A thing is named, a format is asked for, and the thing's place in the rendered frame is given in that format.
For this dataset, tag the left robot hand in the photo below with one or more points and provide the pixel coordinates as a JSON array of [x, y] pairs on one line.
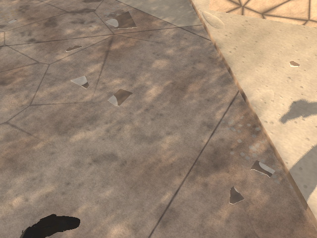
[[49, 225]]

